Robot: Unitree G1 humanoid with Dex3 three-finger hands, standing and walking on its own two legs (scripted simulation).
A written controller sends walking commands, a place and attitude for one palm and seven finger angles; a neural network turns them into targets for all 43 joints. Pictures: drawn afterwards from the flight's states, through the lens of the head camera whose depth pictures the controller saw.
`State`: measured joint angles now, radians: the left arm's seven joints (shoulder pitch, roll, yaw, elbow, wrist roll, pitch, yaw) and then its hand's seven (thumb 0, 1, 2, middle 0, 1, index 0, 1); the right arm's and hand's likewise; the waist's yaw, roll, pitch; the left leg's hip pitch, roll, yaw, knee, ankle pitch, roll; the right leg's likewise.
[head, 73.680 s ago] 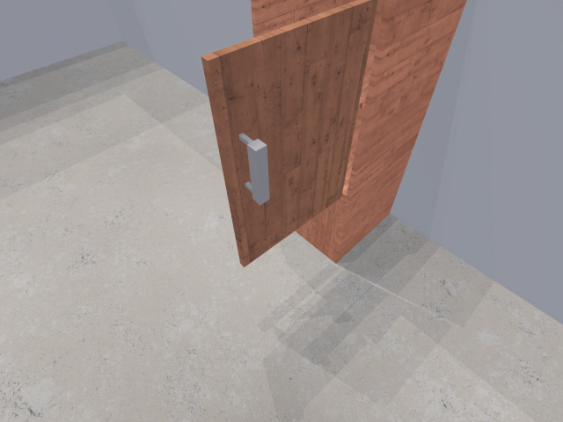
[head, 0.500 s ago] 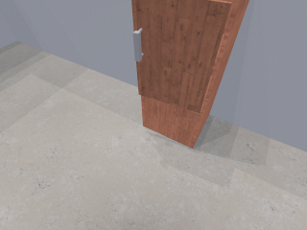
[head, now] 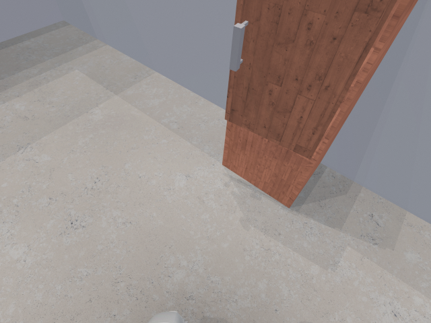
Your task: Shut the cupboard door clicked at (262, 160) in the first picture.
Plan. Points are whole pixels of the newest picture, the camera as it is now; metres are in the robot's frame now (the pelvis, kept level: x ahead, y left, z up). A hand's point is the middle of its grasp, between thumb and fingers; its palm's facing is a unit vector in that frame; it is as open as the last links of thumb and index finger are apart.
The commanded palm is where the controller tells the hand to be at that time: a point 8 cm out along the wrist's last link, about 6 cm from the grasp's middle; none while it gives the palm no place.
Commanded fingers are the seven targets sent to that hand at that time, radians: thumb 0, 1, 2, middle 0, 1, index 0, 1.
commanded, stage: walk to a spot facing it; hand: left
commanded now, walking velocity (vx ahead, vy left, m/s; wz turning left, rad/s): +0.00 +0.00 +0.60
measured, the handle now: (239, 46) +0.91 -0.04 +0.04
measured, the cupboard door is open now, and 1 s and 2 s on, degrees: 6 6 6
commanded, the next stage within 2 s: turn to face it in 1.62 s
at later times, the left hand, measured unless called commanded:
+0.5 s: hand out of the picture +0.07 +0.21 -0.13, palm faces +0.27 -0.91 -0.31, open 7.4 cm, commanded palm none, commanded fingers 0.00 0.90 0.90 -0.20 -0.30 -0.20 -0.30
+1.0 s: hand out of the picture -0.08 +0.19 -0.16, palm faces +0.61 -0.75 -0.26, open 7.4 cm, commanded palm none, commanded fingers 0.00 0.90 0.90 -0.20 -0.30 -0.20 -0.30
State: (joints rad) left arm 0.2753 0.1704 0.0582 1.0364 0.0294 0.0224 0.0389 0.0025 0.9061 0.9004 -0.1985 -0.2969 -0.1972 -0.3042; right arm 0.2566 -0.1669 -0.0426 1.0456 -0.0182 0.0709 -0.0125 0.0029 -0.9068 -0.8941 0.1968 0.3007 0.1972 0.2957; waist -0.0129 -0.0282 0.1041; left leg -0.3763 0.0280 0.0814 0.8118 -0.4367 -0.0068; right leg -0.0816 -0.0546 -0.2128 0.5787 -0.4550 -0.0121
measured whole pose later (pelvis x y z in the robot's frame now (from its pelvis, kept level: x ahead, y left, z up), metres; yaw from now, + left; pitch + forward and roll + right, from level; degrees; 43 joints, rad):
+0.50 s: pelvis +0.00 -0.03 +0.01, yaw +17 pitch +2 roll +0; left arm 0.12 0.23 0.05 0.83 0.03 0.02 0.02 0.00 0.91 0.90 -0.20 -0.30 -0.20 -0.30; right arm 0.20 -0.25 -0.09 0.92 -0.02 0.07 0.00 0.00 -0.90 -0.89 0.20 0.30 0.20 0.30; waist -0.02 0.04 0.08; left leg -0.47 -0.08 -0.15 0.70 -0.34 -0.02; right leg -0.30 -0.02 0.01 0.56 -0.29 0.02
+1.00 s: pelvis +0.01 -0.02 +0.01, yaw +36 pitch +1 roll -1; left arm 0.23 0.26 0.08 0.91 0.02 0.07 0.00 0.01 0.91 0.90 -0.20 -0.30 -0.19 -0.30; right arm 0.15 -0.22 -0.04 0.87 -0.03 0.03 0.00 0.00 -0.90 -0.89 0.20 0.30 0.20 0.30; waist 0.01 -0.03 0.10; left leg -0.27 0.00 -0.01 0.55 -0.29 0.02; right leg -0.46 -0.10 -0.05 1.06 -0.47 0.06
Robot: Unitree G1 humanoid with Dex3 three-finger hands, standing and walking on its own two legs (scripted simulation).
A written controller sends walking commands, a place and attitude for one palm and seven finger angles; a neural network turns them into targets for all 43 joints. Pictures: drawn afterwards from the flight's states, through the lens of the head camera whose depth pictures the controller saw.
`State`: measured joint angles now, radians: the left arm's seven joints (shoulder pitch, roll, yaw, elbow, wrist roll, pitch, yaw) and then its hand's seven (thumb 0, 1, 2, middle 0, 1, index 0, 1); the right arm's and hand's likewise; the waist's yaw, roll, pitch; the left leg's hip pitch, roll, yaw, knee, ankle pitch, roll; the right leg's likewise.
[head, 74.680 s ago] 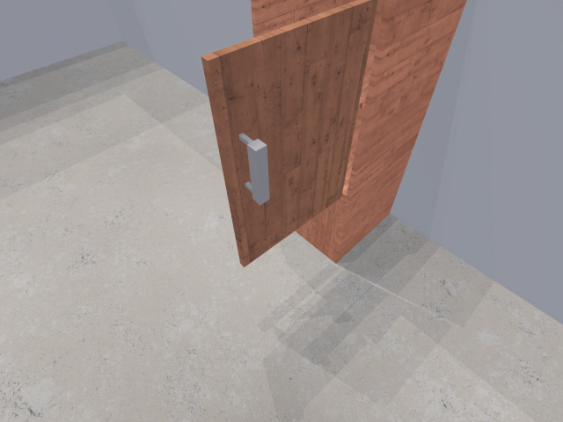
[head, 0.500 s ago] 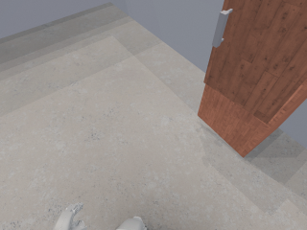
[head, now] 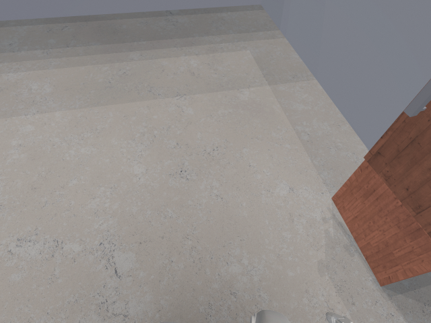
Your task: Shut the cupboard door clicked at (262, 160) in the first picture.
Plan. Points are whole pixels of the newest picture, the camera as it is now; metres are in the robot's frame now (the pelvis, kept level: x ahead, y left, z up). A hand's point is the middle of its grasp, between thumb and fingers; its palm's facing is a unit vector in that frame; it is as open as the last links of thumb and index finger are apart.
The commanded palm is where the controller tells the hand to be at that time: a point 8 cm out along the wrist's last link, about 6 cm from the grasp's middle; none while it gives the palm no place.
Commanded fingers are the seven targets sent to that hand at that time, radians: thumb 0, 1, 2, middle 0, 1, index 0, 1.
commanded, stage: walk to a spot facing it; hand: left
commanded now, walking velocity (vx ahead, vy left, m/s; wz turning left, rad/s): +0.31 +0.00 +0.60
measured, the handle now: out of the picture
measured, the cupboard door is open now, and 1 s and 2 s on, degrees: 6 6 6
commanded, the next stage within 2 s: turn to face it in 0.62 s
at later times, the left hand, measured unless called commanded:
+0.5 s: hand out of the picture +0.07 +0.14 -0.15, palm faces +0.36 -0.91 -0.22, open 7.4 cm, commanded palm none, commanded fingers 0.00 0.90 0.90 -0.20 -0.30 -0.20 -0.30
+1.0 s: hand (96, 269) +0.23 +0.28 -0.16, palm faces +0.49 -0.85 -0.20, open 7.4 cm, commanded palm none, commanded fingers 0.00 0.90 0.90 -0.20 -0.30 -0.20 -0.30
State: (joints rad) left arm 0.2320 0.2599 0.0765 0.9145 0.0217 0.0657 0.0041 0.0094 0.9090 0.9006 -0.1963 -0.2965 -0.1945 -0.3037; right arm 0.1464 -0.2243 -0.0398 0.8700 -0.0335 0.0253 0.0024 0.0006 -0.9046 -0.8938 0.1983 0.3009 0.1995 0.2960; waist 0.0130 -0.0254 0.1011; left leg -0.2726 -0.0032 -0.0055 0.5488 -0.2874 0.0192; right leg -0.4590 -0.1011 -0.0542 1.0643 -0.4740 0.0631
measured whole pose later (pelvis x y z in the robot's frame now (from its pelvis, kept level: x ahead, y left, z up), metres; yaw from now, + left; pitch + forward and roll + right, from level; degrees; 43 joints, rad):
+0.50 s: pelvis +0.12 -0.03 +0.01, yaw +20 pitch +1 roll +1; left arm 0.34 0.14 0.04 0.95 0.03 -0.05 0.01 0.01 0.91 0.90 -0.20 -0.30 -0.20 -0.30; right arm 0.21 -0.24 -0.08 0.94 -0.03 0.05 0.05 0.01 -0.91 -0.89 0.19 0.30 0.19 0.30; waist -0.02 0.02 0.07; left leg -0.61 0.07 0.04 1.07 -0.24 -0.02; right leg -0.07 -0.11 -0.29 0.37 -0.30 0.02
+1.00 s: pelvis +0.25 +0.08 +0.01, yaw +25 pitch -1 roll +0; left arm 0.20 0.20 0.06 0.94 0.02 0.04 0.01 0.00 0.91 0.90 -0.19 -0.30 -0.19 -0.30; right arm 0.17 -0.17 -0.02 0.96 -0.03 -0.01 -0.03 -0.01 -0.93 -0.89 0.20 0.30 0.20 0.30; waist 0.03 -0.02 0.06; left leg -0.17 0.00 0.15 0.45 -0.27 0.06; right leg -0.51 -0.08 -0.01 0.90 -0.28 0.04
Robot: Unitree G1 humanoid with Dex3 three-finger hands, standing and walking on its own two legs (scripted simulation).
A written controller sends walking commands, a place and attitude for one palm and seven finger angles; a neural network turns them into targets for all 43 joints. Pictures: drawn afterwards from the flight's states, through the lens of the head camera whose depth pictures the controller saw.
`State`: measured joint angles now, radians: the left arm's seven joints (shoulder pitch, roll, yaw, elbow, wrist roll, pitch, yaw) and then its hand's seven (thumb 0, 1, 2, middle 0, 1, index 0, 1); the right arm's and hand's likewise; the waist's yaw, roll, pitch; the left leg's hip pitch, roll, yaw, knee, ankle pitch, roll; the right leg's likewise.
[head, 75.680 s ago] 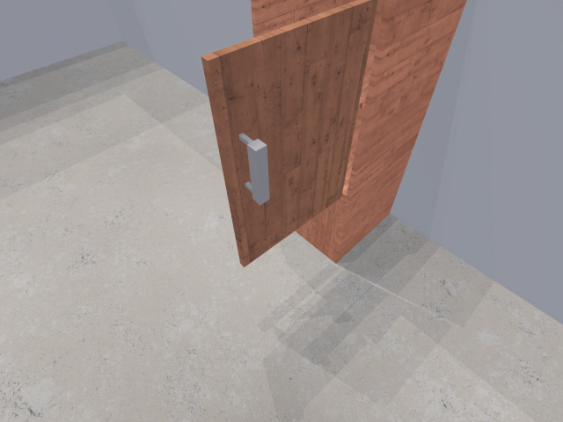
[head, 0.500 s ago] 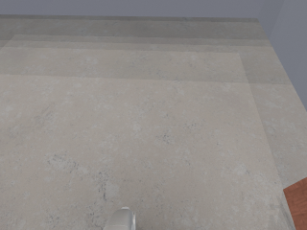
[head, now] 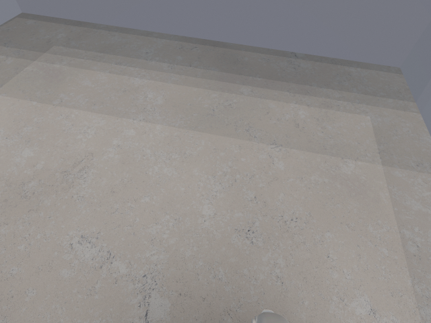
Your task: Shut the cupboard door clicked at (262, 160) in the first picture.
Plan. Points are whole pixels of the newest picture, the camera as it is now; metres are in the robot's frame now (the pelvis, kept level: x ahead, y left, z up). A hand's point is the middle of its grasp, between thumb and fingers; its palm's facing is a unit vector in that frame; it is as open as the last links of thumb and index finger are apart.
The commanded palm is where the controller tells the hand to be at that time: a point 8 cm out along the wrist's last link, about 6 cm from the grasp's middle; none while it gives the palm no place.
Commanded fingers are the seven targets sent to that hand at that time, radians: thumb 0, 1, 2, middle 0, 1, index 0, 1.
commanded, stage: turn to face it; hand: left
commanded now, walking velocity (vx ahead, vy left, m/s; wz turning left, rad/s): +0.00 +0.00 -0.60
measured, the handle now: out of the picture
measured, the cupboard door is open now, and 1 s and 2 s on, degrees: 6 6 6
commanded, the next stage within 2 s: none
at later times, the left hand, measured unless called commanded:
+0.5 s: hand (145, 308) +0.17 +0.17 -0.17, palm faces -0.22 -0.95 -0.21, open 7.4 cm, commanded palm none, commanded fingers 0.00 0.90 0.90 -0.20 -0.30 -0.20 -0.30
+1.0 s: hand (183, 240) +0.32 +0.11 -0.16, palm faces -0.59 -0.77 -0.24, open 7.4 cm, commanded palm none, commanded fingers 0.00 0.90 0.90 -0.20 -0.30 -0.20 -0.30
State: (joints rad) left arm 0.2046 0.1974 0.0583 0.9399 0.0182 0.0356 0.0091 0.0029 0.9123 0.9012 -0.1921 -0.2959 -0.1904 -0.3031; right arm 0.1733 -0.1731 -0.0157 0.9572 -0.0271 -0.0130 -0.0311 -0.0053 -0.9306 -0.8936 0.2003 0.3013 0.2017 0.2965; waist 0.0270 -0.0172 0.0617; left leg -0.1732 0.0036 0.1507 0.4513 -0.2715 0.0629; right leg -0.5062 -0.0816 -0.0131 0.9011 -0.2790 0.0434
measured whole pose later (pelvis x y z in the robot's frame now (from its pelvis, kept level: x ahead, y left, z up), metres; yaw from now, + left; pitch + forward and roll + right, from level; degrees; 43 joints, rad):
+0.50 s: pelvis +0.08 -0.01 +0.00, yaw -17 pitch +2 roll +0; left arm 0.24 0.19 0.07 0.93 0.03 0.04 0.01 0.01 0.90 0.90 -0.20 -0.30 -0.20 -0.30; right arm 0.10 -0.21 -0.05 0.90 -0.01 0.05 -0.03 0.00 -0.91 -0.89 0.20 0.30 0.20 0.30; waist 0.03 -0.01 0.09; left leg -0.44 0.05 -0.01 0.83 -0.41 -0.07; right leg -0.28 0.05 0.09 0.49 -0.25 -0.01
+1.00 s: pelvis +0.10 +0.01 -0.01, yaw -37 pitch +1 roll -2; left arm 0.12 0.26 0.08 0.86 0.02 0.08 -0.04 0.01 0.91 0.90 -0.19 -0.30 -0.19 -0.30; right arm 0.25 -0.24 -0.05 0.91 -0.03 0.03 -0.02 0.00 -0.90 -0.89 0.20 0.30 0.20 0.30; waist -0.02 0.03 0.09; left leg -0.23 0.18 0.28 0.57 -0.33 -0.03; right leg -0.33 -0.03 -0.08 0.69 -0.36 0.03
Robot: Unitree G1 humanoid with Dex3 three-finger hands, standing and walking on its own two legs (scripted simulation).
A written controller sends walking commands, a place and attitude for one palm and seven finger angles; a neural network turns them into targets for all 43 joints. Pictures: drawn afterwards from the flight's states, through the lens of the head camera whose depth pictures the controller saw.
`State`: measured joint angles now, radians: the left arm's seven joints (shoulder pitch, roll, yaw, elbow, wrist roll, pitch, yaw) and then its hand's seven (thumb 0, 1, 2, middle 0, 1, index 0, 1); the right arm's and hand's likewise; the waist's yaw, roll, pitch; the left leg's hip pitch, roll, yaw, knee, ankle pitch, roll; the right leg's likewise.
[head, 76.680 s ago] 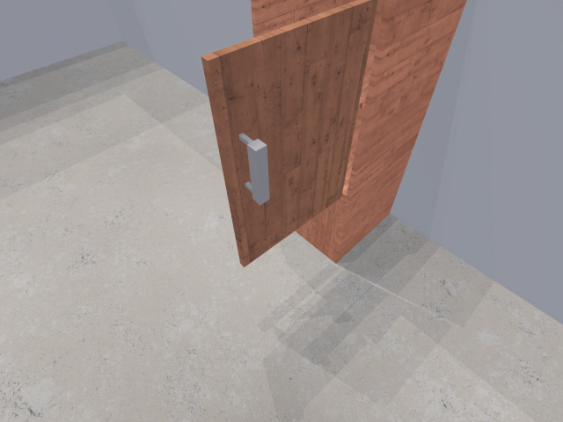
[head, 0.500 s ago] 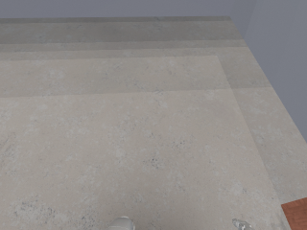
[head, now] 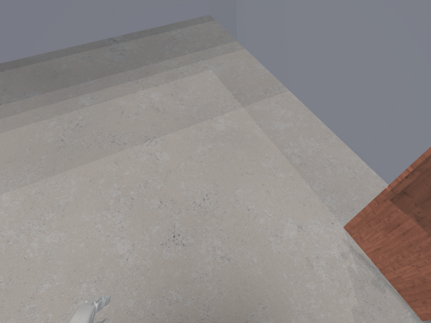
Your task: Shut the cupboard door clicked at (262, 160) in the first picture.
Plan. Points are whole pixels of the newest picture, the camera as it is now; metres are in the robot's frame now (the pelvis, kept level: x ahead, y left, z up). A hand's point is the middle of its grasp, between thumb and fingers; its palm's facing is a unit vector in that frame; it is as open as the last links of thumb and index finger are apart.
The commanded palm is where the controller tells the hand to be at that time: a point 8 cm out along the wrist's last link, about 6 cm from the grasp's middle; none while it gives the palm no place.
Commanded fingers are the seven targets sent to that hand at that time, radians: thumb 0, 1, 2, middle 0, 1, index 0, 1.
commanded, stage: turn to face it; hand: left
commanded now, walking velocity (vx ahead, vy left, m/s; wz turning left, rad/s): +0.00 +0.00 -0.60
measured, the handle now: out of the picture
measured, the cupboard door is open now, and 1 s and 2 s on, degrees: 6 6 6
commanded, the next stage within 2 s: take the last steps up to it in 1.56 s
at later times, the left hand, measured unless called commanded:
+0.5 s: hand (124, 317) +0.15 +0.20 -0.18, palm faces -0.21 -0.96 -0.19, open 7.4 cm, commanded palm none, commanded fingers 0.00 0.90 0.90 -0.20 -0.30 -0.20 -0.30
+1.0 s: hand (179, 269) +0.24 +0.09 -0.15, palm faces -0.53 -0.80 -0.27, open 7.4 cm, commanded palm none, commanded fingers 0.00 0.90 0.90 -0.20 -0.30 -0.20 -0.30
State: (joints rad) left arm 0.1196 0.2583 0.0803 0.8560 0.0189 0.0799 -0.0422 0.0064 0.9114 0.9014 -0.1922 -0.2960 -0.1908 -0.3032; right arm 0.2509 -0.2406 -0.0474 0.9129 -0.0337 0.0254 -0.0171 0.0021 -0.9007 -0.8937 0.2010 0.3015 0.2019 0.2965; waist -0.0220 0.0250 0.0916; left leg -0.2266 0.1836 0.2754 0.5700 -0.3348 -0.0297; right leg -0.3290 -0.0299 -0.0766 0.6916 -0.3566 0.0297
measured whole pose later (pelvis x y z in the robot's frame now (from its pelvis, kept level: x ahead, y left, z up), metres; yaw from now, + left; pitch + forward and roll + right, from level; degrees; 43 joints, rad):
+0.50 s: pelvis +0.03 +0.02 +0.00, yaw -16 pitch +2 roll -1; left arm 0.20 0.25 0.08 0.90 0.01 0.08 -0.01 0.01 0.91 0.90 -0.20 -0.30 -0.20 -0.30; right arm 0.16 -0.20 -0.02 0.85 -0.03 0.01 -0.02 0.00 -0.90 -0.89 0.20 0.30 0.20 0.30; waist 0.03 -0.06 0.07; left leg -0.33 0.05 0.08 0.61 -0.31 0.01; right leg -0.41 0.05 0.09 0.87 -0.50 0.03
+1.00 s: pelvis +0.03 -0.01 -0.01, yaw -34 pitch +1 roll +0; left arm 0.14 0.20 0.05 0.87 0.02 0.04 -0.01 0.00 0.91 0.90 -0.20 -0.30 -0.20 -0.30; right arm 0.23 -0.29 -0.07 0.93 -0.02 0.08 -0.02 0.01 -0.91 -0.89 0.20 0.30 0.20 0.30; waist -0.02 0.08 0.08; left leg -0.43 0.13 0.09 1.08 -0.51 -0.07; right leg -0.30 0.00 -0.04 0.60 -0.32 -0.02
